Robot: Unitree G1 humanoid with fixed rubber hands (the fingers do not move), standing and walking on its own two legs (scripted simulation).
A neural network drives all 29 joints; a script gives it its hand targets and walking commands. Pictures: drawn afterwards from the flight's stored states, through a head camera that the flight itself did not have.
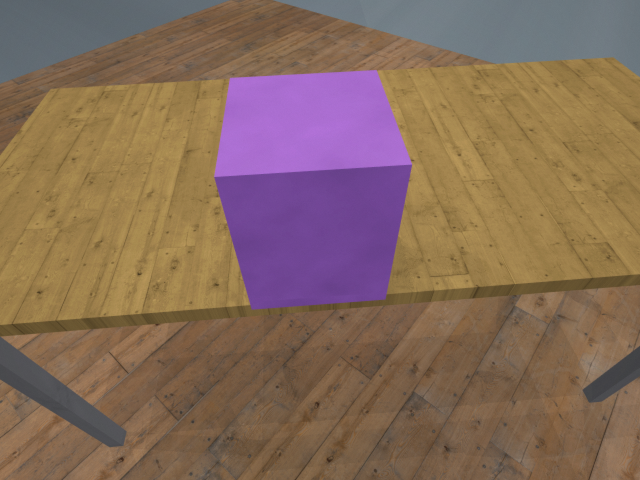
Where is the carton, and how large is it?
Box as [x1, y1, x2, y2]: [214, 70, 411, 309]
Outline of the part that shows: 376,70 230,78 214,177 252,309 385,298 411,163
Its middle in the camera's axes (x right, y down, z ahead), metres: -0.01 -0.07 +0.56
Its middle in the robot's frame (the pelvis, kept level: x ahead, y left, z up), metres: +0.48 +0.04 +0.10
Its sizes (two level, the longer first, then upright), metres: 0.210 0.200 0.250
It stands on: a table, 0.74 m high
